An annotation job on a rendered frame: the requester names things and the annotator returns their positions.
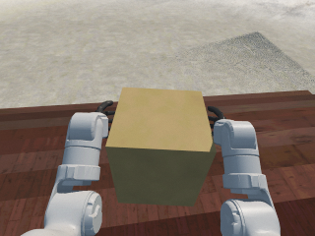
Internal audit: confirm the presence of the left robot forearm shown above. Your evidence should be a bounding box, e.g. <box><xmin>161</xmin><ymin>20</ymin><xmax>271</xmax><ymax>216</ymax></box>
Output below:
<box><xmin>43</xmin><ymin>112</ymin><xmax>108</xmax><ymax>226</ymax></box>

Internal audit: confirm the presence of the robot right upper arm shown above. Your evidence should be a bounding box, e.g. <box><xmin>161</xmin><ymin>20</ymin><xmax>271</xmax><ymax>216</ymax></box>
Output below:
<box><xmin>220</xmin><ymin>199</ymin><xmax>281</xmax><ymax>236</ymax></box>

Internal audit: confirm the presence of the right robot forearm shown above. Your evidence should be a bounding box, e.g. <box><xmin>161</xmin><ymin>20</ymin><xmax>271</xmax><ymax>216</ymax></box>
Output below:
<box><xmin>213</xmin><ymin>119</ymin><xmax>281</xmax><ymax>235</ymax></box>

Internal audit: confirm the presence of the robot left upper arm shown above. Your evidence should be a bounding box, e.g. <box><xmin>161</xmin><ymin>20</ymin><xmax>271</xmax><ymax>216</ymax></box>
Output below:
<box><xmin>21</xmin><ymin>190</ymin><xmax>102</xmax><ymax>236</ymax></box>

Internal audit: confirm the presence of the carton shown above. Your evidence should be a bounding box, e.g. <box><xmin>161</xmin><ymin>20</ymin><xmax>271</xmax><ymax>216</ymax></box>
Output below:
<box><xmin>105</xmin><ymin>87</ymin><xmax>217</xmax><ymax>207</ymax></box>

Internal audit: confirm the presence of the robot left hand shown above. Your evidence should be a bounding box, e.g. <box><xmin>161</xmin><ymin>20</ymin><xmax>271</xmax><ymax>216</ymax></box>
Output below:
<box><xmin>95</xmin><ymin>100</ymin><xmax>116</xmax><ymax>139</ymax></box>

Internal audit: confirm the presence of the robot right hand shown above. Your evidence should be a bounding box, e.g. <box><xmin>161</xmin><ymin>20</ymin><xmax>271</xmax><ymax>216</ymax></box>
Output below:
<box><xmin>207</xmin><ymin>106</ymin><xmax>226</xmax><ymax>135</ymax></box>

